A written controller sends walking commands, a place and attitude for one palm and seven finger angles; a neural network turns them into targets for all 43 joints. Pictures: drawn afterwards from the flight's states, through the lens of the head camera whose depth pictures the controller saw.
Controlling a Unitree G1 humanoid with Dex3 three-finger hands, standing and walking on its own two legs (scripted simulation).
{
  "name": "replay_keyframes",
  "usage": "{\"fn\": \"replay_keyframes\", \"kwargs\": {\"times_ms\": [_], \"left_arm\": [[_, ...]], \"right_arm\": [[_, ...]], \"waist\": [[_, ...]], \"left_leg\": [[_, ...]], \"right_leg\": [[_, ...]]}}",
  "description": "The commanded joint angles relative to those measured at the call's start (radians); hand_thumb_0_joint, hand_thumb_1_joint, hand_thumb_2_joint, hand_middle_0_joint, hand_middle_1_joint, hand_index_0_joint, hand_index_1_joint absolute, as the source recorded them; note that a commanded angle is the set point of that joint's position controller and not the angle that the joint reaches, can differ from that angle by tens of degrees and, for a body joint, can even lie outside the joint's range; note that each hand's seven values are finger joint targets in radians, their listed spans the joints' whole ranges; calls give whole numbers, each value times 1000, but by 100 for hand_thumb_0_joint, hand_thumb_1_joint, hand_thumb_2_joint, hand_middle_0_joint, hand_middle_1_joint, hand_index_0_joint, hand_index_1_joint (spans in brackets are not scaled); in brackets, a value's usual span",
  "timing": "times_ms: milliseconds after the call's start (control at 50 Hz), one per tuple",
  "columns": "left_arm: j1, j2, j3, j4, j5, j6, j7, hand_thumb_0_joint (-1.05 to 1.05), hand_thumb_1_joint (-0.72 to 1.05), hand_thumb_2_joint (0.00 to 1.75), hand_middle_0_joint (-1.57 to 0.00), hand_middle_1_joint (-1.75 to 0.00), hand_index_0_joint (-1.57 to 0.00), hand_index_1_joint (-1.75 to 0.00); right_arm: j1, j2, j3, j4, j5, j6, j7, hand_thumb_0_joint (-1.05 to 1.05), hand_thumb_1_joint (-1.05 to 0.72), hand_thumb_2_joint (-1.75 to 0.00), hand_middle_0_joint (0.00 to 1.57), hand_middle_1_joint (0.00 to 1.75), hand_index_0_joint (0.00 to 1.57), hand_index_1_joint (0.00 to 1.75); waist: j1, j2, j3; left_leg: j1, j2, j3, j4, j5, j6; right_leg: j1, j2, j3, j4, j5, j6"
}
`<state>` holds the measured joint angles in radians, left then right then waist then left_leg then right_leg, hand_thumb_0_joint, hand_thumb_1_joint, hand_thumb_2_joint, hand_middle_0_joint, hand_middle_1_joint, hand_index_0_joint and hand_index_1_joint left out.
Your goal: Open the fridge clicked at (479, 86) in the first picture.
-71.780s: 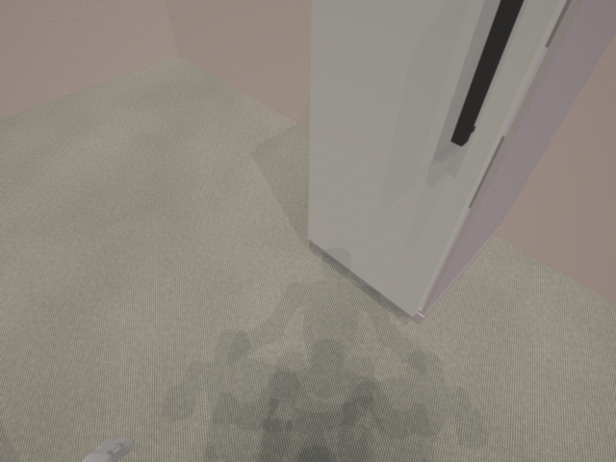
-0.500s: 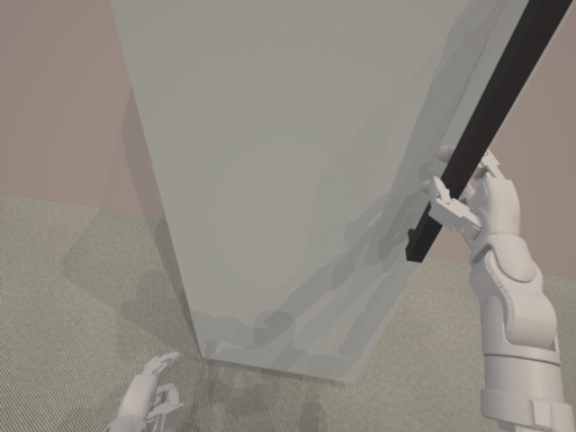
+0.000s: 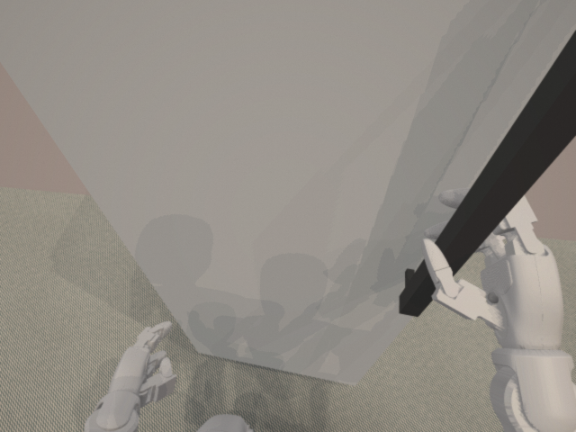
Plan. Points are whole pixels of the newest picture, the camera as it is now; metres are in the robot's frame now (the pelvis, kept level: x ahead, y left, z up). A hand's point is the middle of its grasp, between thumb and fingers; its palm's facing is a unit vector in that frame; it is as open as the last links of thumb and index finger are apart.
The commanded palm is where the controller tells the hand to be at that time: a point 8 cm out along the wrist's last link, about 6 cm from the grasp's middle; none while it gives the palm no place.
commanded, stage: walk backward, drawing the door open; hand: right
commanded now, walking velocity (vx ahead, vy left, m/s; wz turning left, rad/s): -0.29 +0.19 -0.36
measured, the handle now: (484, 183) +0.30 -0.15 +0.25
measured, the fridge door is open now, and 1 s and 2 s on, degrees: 5 32 71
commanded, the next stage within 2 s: stop walking and hold the door back in 1.76 s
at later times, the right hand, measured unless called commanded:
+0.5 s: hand (423, 298) +0.23 -0.11 +0.17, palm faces +0.48 +0.83 -0.29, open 7.0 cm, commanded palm +0.17 -0.14 +0.17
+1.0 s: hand out of the picture +0.08 -0.02 +0.18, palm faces +0.58 +0.77 -0.25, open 7.2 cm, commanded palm +0.02 -0.04 +0.17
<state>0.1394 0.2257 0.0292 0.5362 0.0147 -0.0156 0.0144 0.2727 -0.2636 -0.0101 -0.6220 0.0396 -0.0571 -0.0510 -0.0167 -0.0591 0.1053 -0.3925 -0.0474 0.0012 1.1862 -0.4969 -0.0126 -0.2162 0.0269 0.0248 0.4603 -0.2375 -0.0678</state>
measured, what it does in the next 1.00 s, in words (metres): steps to the left, turning right: left foot, then right foot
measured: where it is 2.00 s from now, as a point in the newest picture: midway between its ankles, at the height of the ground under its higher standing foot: outside the picture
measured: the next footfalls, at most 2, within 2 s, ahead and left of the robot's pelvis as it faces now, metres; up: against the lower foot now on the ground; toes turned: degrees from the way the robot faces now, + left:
left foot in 0.36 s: +0.11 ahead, +0.18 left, +0.00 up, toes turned -10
right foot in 0.78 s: -0.10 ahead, +0.05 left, +0.00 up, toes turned -20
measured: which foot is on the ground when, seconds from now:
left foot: up 0.00-0.34, down 0.36-0.76, up 0.78-1.00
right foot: down 0.00-0.38, up 0.40-0.76, down 0.78-1.00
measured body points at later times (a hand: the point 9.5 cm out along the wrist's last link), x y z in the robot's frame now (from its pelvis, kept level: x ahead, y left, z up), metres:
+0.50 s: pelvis -0.01 +0.13 -0.01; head +0.04 +0.14 +0.44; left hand +0.23 +0.32 -0.11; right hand +0.19 -0.15 +0.19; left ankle +0.07 +0.19 -0.74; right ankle -0.05 -0.02 -0.67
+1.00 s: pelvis -0.10 +0.24 +0.00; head -0.06 +0.24 +0.44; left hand +0.11 +0.35 -0.12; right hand +0.04 -0.06 +0.19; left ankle -0.02 +0.36 -0.70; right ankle -0.14 +0.06 -0.74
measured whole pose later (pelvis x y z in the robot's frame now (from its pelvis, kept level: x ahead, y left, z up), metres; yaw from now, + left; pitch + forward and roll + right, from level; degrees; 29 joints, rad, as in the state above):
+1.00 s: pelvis -0.10 +0.24 +0.00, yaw -26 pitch +0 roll +2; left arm 0.25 0.10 -0.03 0.65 0.02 -0.12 0.04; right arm 0.19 -0.27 -0.13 -0.47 0.04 -0.07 -0.11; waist 0.02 -0.07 0.06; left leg -0.43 -0.02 0.00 0.85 -0.41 -0.06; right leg -0.27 -0.08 0.16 0.43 -0.17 0.09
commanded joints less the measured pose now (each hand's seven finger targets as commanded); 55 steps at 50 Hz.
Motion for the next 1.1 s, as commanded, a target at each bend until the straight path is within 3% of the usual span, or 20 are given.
{"fn": "replay_keyframes", "kwargs": {"times_ms": [0,40,220,300,340,360,400,480,600,680,720,740,760,780,800,860,1000,1040,1060,1080], "left_arm": [[-40,51,-2,-131,2,-58,3,0,90,90,-20,-30,-20,-30],[-45,34,-9,-136,5,-72,14,0,90,90,-20,-30,-20,-30],[-91,19,-26,-69,13,-142,52,0,90,90,-20,-30,-20,-30],[-106,41,-17,-52,18,-133,50,0,90,90,-20,-30,-20,-30],[-91,38,-15,-54,9,-117,46,0,90,90,-20,-30,-20,-30],[-98,29,-11,-76,11,-113,51,0,90,90,-20,-30,-20,-30],[-75,35,1,-40,6,-102,62,0,90,90,-20,-30,-20,-30],[-82,-5,-29,-83,24,-75,72,0,90,90,-20,-30,-20,-30],[-47,31,-6,-111,20,-73,92,0,90,90,-20,-30,-20,-30],[27,44,-5,-115,22,-93,81,0,90,90,-20,-30,-20,-30],[55,66,5,-122,21,-101,81,0,90,90,-20,-30,-20,-30],[31,96,12,-149,26,-116,75,0,90,90,-20,-30,-20,-30],[18,91,12,-132,32,-133,63,0,90,90,-20,-30,-20,-30],[-2,75,13,-111,25,-143,53,0,90,90,-20,-30,-20,-30],[-9,54,15,-107,32,-146,53,0,90,90,-20,-30,-20,-30],[-9,88,33,-52,10,-160,46,0,90,90,-20,-30,-20,-30],[-65,70,25,-29,10,-168,45,0,90,90,-20,-30,-20,-30],[-60,26,19,-19,-2,-172,44,0,90,90,-20,-30,-20,-30],[-91,-5,17,-30,-2,-160,45,0,90,90,-20,-30,-20,-30],[-123,-3,21,-27,-3,-168,59,0,90,90,-20,-30,-20,-30]], "right_arm": [[-96,-84,-146,-264,-47,-92,-58,0,-90,-90,45,140,45,140],[-145,-83,-125,-310,-20,-97,-42,0,-90,-90,45,140,45,140],[-176,-93,-165,-227,2,-102,-71,0,-90,-90,45,140,45,140],[-167,-122,-217,-193,-7,-119,-88,0,-90,-90,45,140,45,140],[-164,-151,-244,-189,-23,-138,-89,0,-90,-90,45,140,45,140],[-138,-202,-292,-167,-26,-145,-89,0,-90,-90,45,140,45,140],[-70,-215,-358,-123,-18,-144,-102,0,-90,-90,45,140,45,140],[-111,-179,-338,-169,-34,-159,-124,0,-90,-90,45,140,45,140],[-160,-220,-371,-189,-21,-151,-131,0,-90,-90,45,140,45,140],[-185,-187,-334,-188,-19,-152,-118,0,-90,-90,45,140,45,140],[-219,-170,-298,-191,-10,-158,-108,0,-90,-90,45,140,45,140],[-255,-166,-283,-205,-15,-174,-105,0,-90,-90,45,140,45,140],[-281,-177,-263,-187,-35,-180,-96,0,-90,-90,45,140,45,140],[-305,-197,-281,-181,-46,-182,-93,0,-90,-90,45,140,45,140],[-348,-205,-284,-245,-39,-181,-77,0,-90,-90,45,140,45,140],[-281,-105,-206,-148,-34,-146,-66,0,-90,-90,45,140,45,140],[-268,-139,-253,-165,-9,-136,-70,0,-90,-90,45,140,45,140],[-283,-182,-283,-206,-12,-152,-66,0,-90,-90,45,140,45,140],[-271,-241,-326,-223,-15,-153,-67,0,-90,-90,45,140,45,140],[-296,-262,-368,-234,-23,-164,-72,0,-90,-90,45,140,45,140]], "waist": [[27,-7,-284],[33,-49,-313],[13,-60,-283],[4,-40,-299],[9,130,-350],[12,301,-360],[10,271,-441],[22,89,-460],[0,203,-389],[23,114,-378],[57,-84,-347],[39,-309,-280],[19,-330,-249],[10,-188,-239],[27,-187,-244],[18,-84,-184],[22,-200,-232],[18,82,-274],[3,351,-289],[-22,364,-282]], "left_leg": [[-302,-7,32,-113,30,-1],[-168,4,19,-179,156,1],[10,50,-62,-390,220,10],[177,50,-49,-684,347,8],[328,175,-103,-825,769,47],[353,353,-304,-783,1113,148],[375,450,-299,-740,1347,182],[367,355,-152,-710,1150,166],[320,346,-106,-835,737,174],[249,314,-34,-856,479,128],[103,218,45,-662,337,46],[-117,80,95,-466,116,-27],[-192,65,-6,-170,1,-27],[-202,57,-70,-4,58,-18],[-232,64,-73,13,38,-22],[-188,49,-14,-155,110,-42],[281,1,37,-662,150,-48],[332,135,-23,-915,303,5],[334,334,-175,-916,421,99],[235,431,-226,-882,606,175]], "right_leg": [[455,-247,259,6,1227,37],[330,-230,231,-43,1116,83],[108,-324,297,-69,781,-50],[41,-274,268,18,609,-23],[-69,-119,135,212,276,54],[-238,29,35,418,-227,102],[-299,43,101,709,-395,97],[-284,8,18,688,-255,112],[-182,1,-72,423,-273,84],[-62,-11,-97,149,-149,67],[78,-86,32,-139,-25,41],[110,-327,396,-236,150,-38],[59,-530,625,-252,352,-152],[37,-542,570,-221,455,-198],[45,-501,544,-198,534,-183],[103,-312,240,-85,541,-72],[-149,-238,279,-133,27,-32],[-145,-76,123,89,-117,57],[-276,30,-53,412,-277,115],[-336,23,-29,716,-379,101]]}}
